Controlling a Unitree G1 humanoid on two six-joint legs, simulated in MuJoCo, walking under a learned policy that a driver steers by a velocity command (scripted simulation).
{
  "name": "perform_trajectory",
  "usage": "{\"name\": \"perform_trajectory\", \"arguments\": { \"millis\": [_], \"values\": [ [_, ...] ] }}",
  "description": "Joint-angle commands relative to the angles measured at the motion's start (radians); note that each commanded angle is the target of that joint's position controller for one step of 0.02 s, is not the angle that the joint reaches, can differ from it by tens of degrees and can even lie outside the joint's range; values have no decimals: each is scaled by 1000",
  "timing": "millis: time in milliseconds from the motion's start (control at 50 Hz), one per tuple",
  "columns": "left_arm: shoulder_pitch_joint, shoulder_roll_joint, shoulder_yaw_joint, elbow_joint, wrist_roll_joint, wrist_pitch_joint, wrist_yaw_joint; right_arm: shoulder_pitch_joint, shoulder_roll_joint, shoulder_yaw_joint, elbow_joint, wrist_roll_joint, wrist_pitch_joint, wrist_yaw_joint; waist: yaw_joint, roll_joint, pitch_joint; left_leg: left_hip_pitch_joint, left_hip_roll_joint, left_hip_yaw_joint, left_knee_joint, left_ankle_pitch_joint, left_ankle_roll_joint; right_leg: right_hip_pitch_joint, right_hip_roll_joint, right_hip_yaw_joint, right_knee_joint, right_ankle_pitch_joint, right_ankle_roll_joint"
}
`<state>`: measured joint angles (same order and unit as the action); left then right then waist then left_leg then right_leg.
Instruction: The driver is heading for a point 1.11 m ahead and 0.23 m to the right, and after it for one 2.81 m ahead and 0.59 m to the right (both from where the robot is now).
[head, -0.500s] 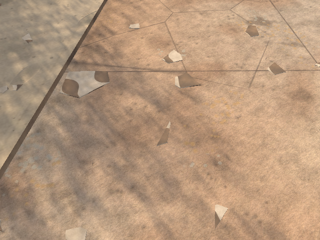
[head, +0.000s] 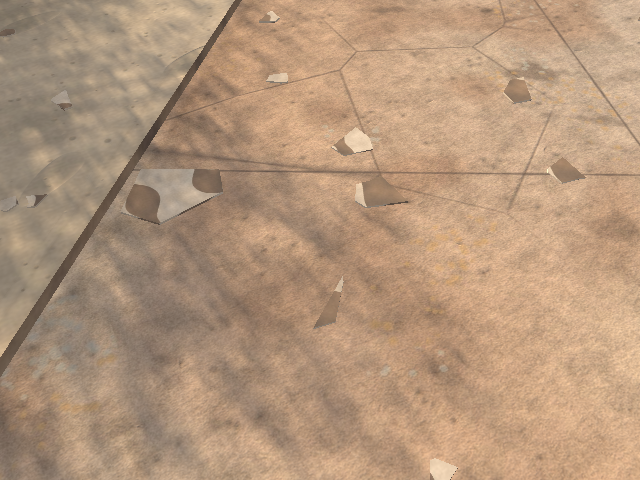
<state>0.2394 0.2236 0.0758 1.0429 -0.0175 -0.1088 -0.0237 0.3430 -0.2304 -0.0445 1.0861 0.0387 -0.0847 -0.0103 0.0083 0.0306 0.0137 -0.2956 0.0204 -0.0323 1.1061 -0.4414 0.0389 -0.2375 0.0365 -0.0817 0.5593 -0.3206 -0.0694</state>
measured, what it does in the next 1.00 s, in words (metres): walks ahead: left foot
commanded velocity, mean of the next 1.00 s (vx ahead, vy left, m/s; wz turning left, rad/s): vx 0.47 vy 0.00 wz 0.00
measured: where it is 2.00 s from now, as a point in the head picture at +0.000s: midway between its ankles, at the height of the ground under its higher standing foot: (349, 278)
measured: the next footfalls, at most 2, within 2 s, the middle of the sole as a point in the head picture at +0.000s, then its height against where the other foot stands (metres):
left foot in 0.42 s outside the picture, level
right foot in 1.02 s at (378, 398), level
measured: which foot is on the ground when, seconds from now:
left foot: up 0.00-0.40, down 0.42-1.00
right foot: down 0.00-0.42, up 0.44-1.00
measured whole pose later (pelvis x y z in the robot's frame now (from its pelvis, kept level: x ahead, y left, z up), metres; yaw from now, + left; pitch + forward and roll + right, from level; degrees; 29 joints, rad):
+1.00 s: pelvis +0.51 +0.04 -0.01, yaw +0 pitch +2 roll +2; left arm -0.02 0.22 0.05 0.86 -0.02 -0.10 -0.04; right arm 0.41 -0.24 -0.06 1.06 0.01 -0.06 -0.01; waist -0.07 -0.02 0.02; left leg 0.11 -0.02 0.05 0.27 -0.41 0.01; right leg -0.53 -0.04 -0.04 0.49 -0.03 -0.07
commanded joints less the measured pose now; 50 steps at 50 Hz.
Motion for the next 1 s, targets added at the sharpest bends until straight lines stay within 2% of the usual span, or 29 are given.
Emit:
{"name": "perform_trajectory", "arguments": {
  "millis": [20,40,80,120,160,240,320,360,380,400,420,440,460,480,500,520,540,560,580,620,660,680,780,840,900,940,960,980,1000],
  "values": [
    [84,72,-11,-16,10,-10,-7,-117,-88,-26,-106,7,-34,7,23,-64,47,-452,91,-46,129,129,49,279,-320,418,-361,201,-158],
    [79,59,-19,-16,14,-7,-4,-113,-96,-36,-104,-1,-25,7,8,-77,44,-406,110,-33,73,170,47,245,-283,341,-378,235,-132],
    [119,74,-21,-5,18,2,7,-120,-70,-39,-106,-7,-8,10,2,-91,48,-378,112,0,-9,213,22,216,-251,269,-406,292,-125],
    [151,110,-17,0,21,4,22,-188,-53,-38,-133,-15,3,7,9,-80,67,-415,112,17,-108,268,-9,205,-256,245,-435,320,-136],
    [157,127,-14,-6,22,9,34,-281,-41,-32,-169,-18,5,7,25,-79,89,-431,107,22,-248,339,-29,186,-254,220,-456,306,-135],
    [197,136,-7,-3,15,12,40,-405,-42,-22,-207,-14,3,21,54,-100,113,-378,73,51,-439,459,-32,173,-247,164,-478,286,-125],
    [229,135,2,14,2,21,41,-481,-55,-17,-244,-8,-7,42,55,-102,137,-375,66,42,-527,443,4,263,-292,143,-441,323,-114],
    [211,152,11,10,0,27,42,-463,-80,-24,-251,-7,-14,52,25,-115,112,-309,47,53,-561,389,32,306,-310,132,-385,431,-97],
    [193,166,16,4,1,31,42,-415,-104,-35,-243,-7,-17,53,-8,-132,72,-218,19,74,-567,363,48,314,-309,121,-321,593,-86],
    [174,170,16,-1,3,36,42,-305,-135,-54,-213,-8,-17,50,-71,-142,0,-64,-18,103,-569,351,69,300,-283,91,-184,769,-67],
    [165,151,8,-11,9,42,42,-120,-180,-81,-155,-7,-14,44,-151,-131,-108,183,-30,103,-561,347,97,207,-231,54,33,805,-35],
    [185,111,-11,-36,29,41,40,62,-265,-102,-120,-20,-10,33,-188,21,-259,491,187,-171,-563,279,163,-36,-157,15,388,460,3],
    [300,-32,-46,-37,9,17,29,102,-292,-97,-103,-34,-11,44,-103,276,-397,715,381,-688,-769,12,309,-354,27,112,691,-235,48],
    [202,73,-23,-44,-22,-8,27,43,-201,-71,-110,-26,-20,49,-126,169,-300,636,345,-705,-849,-68,258,-461,-20,222,810,-237,23],
    [109,125,-9,-78,-38,-21,27,-55,-156,-57,-130,-21,-27,48,-103,123,-164,499,321,-549,-857,-3,214,-520,-72,191,818,-145,2],
    [69,132,-6,-85,-31,-23,36,-146,-129,-45,-152,-28,-32,50,-65,24,-105,342,291,-423,-877,123,194,-466,-130,170,769,-41,-3],
    [58,128,4,-85,-14,-16,44,-194,-102,-38,-156,-40,-37,53,-32,7,-63,216,255,-327,-900,216,183,-409,-165,162,710,18,-2],
    [87,110,7,-80,-8,-1,46,-205,-81,-30,-150,-50,-39,55,1,30,-59,148,226,-266,-925,252,174,-344,-192,171,674,51,-5],
    [106,89,7,-76,-9,11,46,-193,-74,-28,-141,-50,-39,54,13,41,-52,114,210,-230,-947,267,178,-318,-199,167,642,57,-3],
    [78,81,9,-89,-7,28,49,-152,-100,-30,-125,-46,-39,42,18,36,-12,75,200,-176,-988,298,192,-344,-210,153,572,86,12],
    [-10,95,15,-122,3,33,51,-108,-133,-36,-115,-46,-38,25,3,13,23,96,206,-157,-1014,328,200,-434,-216,150,469,176,37],
    [-50,97,16,-135,8,33,50,-85,-138,-36,-110,-45,-35,18,-7,8,32,119,206,-147,-1018,347,198,-474,-215,148,414,226,48],
    [-207,72,6,-179,7,22,30,1,-141,-31,-97,-35,-23,2,-53,19,52,179,164,-47,-1018,420,157,-469,-170,101,146,440,59],
    [-299,63,-6,-207,0,17,15,62,-145,-32,-76,-29,-15,1,-84,15,77,260,180,-31,-1001,431,155,-478,-148,83,47,443,56],
    [-370,65,-14,-242,-6,7,-6,106,-154,-39,-57,-27,3,-1,-100,19,95,368,222,-31,-945,488,155,-504,-131,75,-18,369,39],
    [-365,83,-12,-254,-9,1,-18,99,-167,-46,-54,-24,12,-5,-76,39,83,414,248,-33,-893,590,142,-462,-115,69,-49,296,14],
    [-324,103,-5,-248,-10,-1,-20,79,-177,-50,-59,-24,16,-6,-47,55,56,421,249,-26,-850,715,130,-385,-93,54,-61,263,-2],
    [-246,132,9,-229,-7,-3,-19,56,-188,-53,-66,-23,19,-6,1,74,0,417,237,-10,-763,900,117,-257,-56,25,-65,245,-21],
    [-83,175,33,-178,-5,-3,-13,33,-174,-47,-74,-23,24,-5,82,66,-94,368,188,29,-583,1005,91,-36,-26,4,-82,271,-51]
  ]
}}
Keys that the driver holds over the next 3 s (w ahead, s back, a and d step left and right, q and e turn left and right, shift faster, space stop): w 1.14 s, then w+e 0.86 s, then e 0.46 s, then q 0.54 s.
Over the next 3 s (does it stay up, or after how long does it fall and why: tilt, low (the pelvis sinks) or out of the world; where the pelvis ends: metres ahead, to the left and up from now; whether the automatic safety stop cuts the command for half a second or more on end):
stays up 1.24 -0.11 0.00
